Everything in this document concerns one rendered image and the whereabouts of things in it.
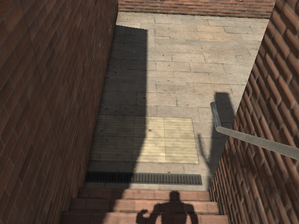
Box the stairs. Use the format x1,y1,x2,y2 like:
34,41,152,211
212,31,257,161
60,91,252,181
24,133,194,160
59,188,229,224

